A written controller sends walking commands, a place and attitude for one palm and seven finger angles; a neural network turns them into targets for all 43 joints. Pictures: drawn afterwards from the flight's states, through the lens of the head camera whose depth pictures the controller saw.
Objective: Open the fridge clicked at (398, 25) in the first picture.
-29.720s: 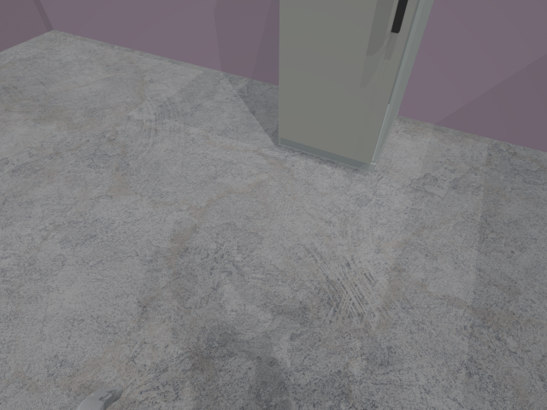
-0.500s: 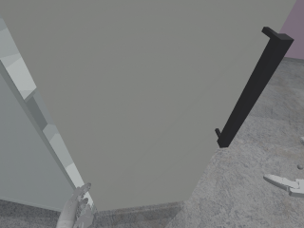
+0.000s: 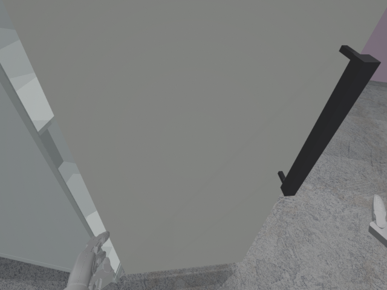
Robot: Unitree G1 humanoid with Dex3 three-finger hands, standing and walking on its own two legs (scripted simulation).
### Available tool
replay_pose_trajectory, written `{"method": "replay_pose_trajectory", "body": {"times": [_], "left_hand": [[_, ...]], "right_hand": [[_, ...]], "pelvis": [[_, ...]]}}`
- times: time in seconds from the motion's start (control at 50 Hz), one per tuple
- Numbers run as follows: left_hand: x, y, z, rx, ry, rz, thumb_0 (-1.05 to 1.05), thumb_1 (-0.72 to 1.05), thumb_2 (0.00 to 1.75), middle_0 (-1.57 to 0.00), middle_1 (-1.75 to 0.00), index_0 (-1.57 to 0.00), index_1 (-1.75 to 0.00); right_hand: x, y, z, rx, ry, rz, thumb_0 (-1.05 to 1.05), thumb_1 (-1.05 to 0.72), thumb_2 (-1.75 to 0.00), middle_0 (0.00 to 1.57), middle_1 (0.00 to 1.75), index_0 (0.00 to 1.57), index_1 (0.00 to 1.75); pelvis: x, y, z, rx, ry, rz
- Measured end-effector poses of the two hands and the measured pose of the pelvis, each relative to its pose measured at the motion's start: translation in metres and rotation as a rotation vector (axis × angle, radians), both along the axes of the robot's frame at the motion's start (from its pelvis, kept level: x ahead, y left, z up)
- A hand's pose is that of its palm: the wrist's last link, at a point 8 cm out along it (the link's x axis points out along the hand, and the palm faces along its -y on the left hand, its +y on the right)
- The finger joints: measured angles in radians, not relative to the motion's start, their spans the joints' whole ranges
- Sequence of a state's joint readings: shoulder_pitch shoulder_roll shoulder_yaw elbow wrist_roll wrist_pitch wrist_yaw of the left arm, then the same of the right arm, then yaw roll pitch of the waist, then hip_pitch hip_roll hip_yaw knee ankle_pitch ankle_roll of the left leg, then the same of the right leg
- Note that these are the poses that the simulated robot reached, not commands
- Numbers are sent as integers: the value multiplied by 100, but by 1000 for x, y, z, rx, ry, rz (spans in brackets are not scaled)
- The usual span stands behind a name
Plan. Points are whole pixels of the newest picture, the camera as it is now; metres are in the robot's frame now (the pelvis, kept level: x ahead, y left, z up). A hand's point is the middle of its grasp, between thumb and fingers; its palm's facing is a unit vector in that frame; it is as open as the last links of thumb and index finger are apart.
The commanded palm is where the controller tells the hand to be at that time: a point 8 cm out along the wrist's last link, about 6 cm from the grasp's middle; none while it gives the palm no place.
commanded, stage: draw the hand back to the body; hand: right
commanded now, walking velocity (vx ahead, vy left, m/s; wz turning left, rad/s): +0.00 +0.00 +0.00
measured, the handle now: (311, 134) +0.38 -0.24 +0.17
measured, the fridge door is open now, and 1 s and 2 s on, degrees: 73 73 73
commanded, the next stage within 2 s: step back with the hand held close in 0.32 s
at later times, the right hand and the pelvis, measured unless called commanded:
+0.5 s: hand (382, 220) +0.19 -0.27 +0.17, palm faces +0.50 +0.77 -0.40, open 7.4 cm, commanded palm +0.13 -0.30 +0.18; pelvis +0.00 +0.00 +0.00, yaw -1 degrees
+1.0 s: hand out of the picture +0.14 -0.29 +0.17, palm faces +0.49 +0.73 -0.47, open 7.4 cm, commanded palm +0.08 -0.32 +0.18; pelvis -0.06 -0.01 -0.01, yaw -1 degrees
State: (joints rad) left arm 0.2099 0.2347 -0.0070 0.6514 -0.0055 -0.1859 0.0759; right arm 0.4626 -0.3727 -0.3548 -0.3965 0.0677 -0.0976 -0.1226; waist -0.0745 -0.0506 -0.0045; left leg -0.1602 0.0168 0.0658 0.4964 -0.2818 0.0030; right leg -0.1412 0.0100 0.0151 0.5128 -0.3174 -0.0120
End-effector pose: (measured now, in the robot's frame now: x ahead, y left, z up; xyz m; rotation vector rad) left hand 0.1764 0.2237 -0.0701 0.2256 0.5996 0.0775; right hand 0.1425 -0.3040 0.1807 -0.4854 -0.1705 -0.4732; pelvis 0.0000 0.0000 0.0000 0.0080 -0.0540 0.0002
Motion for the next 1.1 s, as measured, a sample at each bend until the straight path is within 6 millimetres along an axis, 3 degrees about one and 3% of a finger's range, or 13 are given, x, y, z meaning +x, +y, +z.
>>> {"method": "replay_pose_trajectory", "body": {"times": [0.18,0.54,0.64,0.74,0.88,0.94,1.1], "left_hand": [[3,-7,-2,-10,15,-18,1,90,89,-20,-30,-20,-30],[-7,-10,-6,-1,68,-22,1,90,89,-20,-30,-20,-30],[-21,-6,-5,20,117,24,1,90,89,-20,-30,-20,-30],[-39,-6,-3,45,146,76,1,90,89,-20,-30,-20,-30],[-53,-17,-5,49,134,43,1,90,89,-20,-30,-20,-30],[-56,-22,-9,27,114,18,1,90,89,-20,-30,-20,-30],[-78,-18,-8,50,141,6,1,90,89,-20,-30,-20,-30]], "right_hand": [[-4,-2,-3,12,12,-25,1,-85,-88,21,33,21,32],[5,-7,8,-29,-46,-10,1,-89,-90,21,31,21,30],[12,-6,-9,-28,22,50,1,-89,-90,20,31,20,30],[-1,-4,-20,-50,105,126,1,-89,-90,21,31,21,30],[-30,-19,9,-172,-2,91,1,-89,-90,21,31,21,30],[-41,-22,13,-165,-43,39,1,-89,-90,21,31,21,30],[-55,-14,-17,-14,-46,45,1,-89,-90,20,31,20,30]], "pelvis": [[-1,2,0,-1,-2,-6],[-9,-1,1,10,8,-14],[-20,-9,0,10,47,-4],[-28,-17,-1,3,68,5],[-43,-19,-5,-2,60,-4],[-49,-17,-6,5,52,-8],[-70,-17,-8,4,65,-38]]}}
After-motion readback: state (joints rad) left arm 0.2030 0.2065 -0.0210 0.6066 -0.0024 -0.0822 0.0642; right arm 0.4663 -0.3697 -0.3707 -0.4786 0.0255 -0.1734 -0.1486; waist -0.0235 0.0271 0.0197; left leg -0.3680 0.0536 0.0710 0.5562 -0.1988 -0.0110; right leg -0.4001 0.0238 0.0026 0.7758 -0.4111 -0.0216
